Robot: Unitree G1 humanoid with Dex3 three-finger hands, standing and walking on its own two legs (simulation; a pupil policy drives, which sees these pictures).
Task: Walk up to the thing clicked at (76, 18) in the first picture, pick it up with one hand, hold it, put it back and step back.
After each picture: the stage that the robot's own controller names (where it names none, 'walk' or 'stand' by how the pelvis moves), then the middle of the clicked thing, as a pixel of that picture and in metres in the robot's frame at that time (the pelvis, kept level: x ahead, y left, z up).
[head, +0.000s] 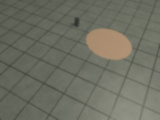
stand; (77, 22) +1.79 +0.01 -0.72
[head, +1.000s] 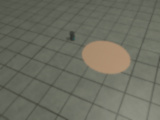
walk; (72, 36) +1.65 +0.19 -0.71
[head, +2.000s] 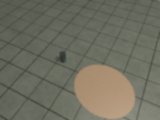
walk; (62, 57) +1.10 +0.23 -0.71
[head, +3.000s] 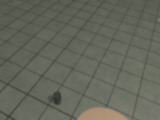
walk; (57, 98) +0.67 +0.17 -0.69
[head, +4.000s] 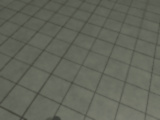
walk; out of the picture +0.41 +0.13 -0.70
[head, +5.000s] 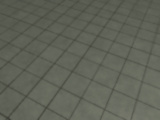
stand; out of the picture +0.34 +0.12 -0.72
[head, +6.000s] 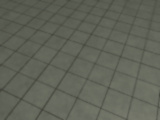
stand; out of the picture +0.33 +0.14 -0.72
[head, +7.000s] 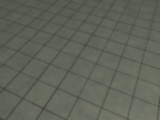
stand; out of the picture +0.34 +0.14 -0.73
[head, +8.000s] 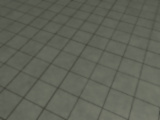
stand; out of the picture +0.33 +0.13 -0.73
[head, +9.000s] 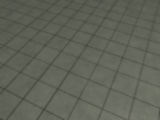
stand; out of the picture +0.33 +0.13 -0.73
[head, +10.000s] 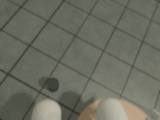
go down; (53, 85) +0.40 +0.11 -0.46
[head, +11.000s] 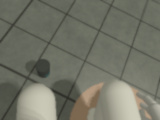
go down; (43, 69) +0.44 +0.13 -0.32
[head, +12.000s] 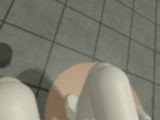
close in; (2, 56) +0.43 +0.17 -0.24
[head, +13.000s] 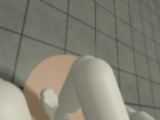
close; out of the picture +0.44 +0.19 -0.23
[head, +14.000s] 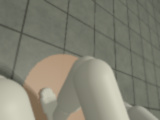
lift; out of the picture +0.39 +0.18 -0.24
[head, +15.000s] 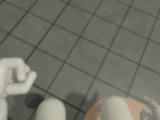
lift; (35, 100) +0.32 +0.22 -0.34
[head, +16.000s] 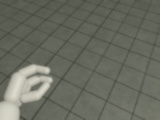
go down; out of the picture +0.38 +0.17 -0.70
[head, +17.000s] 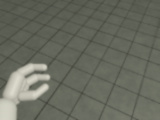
go down; out of the picture +0.37 +0.18 -0.71
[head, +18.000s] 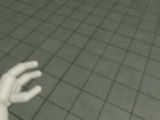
stand; out of the picture +0.38 +0.17 -0.70
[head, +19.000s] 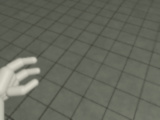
stand; out of the picture +0.37 +0.16 -0.72
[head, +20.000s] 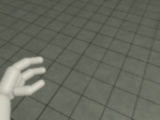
stand; out of the picture +0.36 +0.16 -0.72
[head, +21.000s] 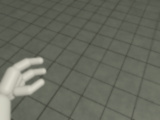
stand; out of the picture +0.36 +0.15 -0.72
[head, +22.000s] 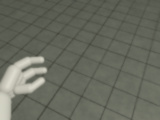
stand; out of the picture +0.36 +0.15 -0.72
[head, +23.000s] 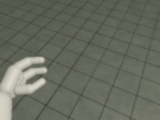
stand; out of the picture +0.36 +0.14 -0.72
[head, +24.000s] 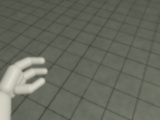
stand; out of the picture +0.35 +0.13 -0.73
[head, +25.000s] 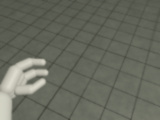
close; out of the picture +0.35 +0.14 -0.73
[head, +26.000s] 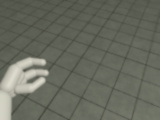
hold; out of the picture +0.35 +0.13 -0.73
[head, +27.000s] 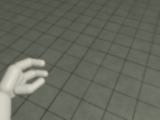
hold; out of the picture +0.35 +0.13 -0.73
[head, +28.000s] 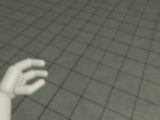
hold; out of the picture +0.35 +0.12 -0.73
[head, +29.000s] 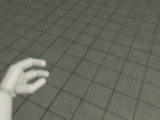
hold; out of the picture +0.34 +0.12 -0.73
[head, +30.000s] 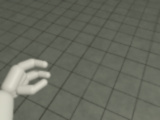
hold; out of the picture +0.35 +0.11 -0.73
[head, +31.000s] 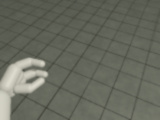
hold; out of the picture +0.34 +0.11 -0.73
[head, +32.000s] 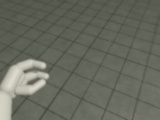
hold; out of the picture +0.35 +0.10 -0.73
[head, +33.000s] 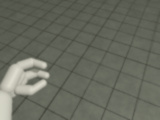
hold; out of the picture +0.33 +0.10 -0.72
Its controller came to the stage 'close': yes
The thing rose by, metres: 0.29
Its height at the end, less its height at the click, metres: -0.02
